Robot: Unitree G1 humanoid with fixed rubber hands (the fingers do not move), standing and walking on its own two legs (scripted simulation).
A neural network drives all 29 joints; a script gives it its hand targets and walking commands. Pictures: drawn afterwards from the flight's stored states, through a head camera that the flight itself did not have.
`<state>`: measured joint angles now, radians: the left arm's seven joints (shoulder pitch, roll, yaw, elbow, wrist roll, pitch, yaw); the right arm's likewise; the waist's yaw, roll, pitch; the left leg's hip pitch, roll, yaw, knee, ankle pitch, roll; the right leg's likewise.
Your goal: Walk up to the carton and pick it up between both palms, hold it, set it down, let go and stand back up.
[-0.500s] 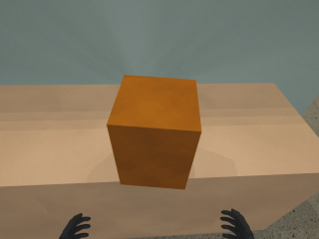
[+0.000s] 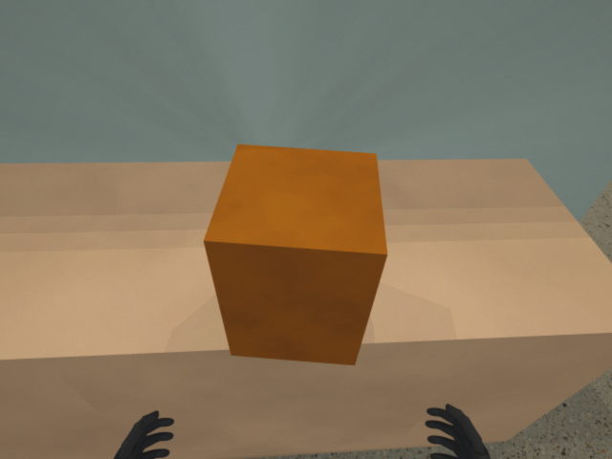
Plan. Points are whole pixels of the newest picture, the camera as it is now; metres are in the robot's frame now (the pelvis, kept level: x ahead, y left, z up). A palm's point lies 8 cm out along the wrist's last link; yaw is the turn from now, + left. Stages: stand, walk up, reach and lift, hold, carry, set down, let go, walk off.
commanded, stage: stand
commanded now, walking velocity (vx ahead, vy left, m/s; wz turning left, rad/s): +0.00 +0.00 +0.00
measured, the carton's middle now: (299, 260) +0.42 +0.00 +0.04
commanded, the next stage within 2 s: none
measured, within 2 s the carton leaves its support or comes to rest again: neither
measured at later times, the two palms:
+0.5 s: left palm out of the picture +0.13 +0.30 -0.07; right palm out of the picture +0.12 -0.30 -0.09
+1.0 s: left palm out of the picture +0.11 +0.30 -0.09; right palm out of the picture +0.11 -0.30 -0.10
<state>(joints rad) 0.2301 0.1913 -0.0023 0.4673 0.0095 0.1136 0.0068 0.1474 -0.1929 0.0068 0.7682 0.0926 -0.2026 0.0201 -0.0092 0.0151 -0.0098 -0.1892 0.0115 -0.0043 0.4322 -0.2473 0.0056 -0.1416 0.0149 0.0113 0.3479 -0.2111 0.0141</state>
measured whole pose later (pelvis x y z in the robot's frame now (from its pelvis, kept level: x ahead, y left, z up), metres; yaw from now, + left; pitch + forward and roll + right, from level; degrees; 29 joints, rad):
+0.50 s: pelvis +0.00 +0.00 +0.00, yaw +0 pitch +0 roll -1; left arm 0.23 0.39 0.03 0.68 0.03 -0.01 -0.02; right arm 0.17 -0.38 0.01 0.84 0.08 -0.03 0.02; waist -0.01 0.02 -0.01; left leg -0.18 0.01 0.00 0.43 -0.25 0.01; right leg -0.14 0.01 0.01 0.37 -0.23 0.01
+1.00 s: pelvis +0.00 +0.00 +0.00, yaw +0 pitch +0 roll -1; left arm 0.22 0.39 0.02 0.79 0.03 -0.01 -0.01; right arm 0.14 -0.38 0.01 0.94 0.08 -0.03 0.02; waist -0.01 0.02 -0.01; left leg -0.18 0.01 0.00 0.43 -0.25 0.01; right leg -0.14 0.01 0.01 0.37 -0.23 0.01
